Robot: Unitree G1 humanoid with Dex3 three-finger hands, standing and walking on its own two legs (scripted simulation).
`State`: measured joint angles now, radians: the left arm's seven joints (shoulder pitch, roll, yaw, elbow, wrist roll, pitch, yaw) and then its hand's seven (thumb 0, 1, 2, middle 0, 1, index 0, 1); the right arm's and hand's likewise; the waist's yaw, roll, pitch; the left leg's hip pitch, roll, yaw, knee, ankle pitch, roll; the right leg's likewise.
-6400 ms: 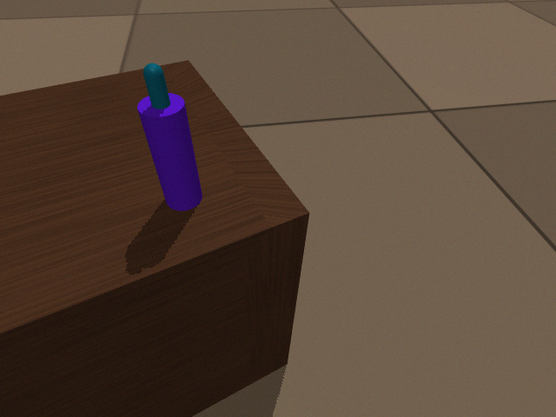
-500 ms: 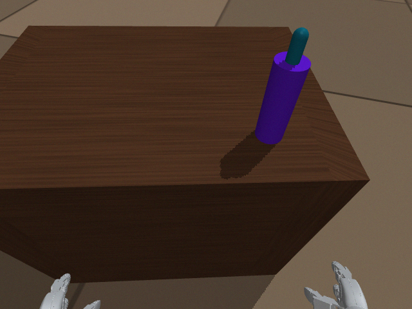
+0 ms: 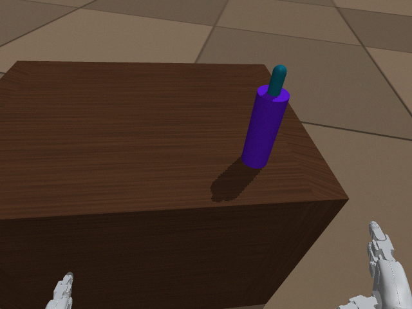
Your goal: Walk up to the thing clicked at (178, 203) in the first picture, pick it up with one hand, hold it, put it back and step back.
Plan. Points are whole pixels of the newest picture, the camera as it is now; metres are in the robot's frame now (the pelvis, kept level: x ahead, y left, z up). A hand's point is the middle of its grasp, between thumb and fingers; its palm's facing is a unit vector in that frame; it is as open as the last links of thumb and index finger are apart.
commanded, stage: rise first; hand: right
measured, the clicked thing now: (265, 119) +0.49 -0.16 +0.15
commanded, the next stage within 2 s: go down in 1.12 s
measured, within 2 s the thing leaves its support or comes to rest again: neither
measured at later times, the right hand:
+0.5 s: hand (386, 267) +0.17 -0.26 +0.12, palm faces +0.38 +0.83 -0.41, open 17.7 cm
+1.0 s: hand (406, 256) +0.17 -0.26 +0.17, palm faces +0.41 +0.81 -0.43, open 17.7 cm
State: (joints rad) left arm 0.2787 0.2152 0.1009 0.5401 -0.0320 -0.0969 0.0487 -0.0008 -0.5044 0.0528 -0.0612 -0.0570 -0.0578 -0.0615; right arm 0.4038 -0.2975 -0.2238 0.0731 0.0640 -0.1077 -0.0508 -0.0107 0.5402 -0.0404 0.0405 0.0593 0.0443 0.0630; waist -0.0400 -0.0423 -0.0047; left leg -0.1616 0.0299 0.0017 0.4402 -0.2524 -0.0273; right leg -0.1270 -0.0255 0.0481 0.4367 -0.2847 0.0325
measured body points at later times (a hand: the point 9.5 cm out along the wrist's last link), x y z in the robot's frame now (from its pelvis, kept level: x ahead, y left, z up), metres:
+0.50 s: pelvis -0.02 +0.00 +0.00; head -0.03 +0.02 +0.45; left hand +0.15 +0.26 -0.08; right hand +0.14 -0.31 +0.15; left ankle -0.01 +0.14 -0.74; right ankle -0.03 -0.14 -0.74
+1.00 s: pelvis -0.03 +0.00 +0.00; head -0.04 +0.02 +0.45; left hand +0.13 +0.25 -0.09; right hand +0.14 -0.30 +0.19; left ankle -0.01 +0.14 -0.74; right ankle -0.03 -0.14 -0.74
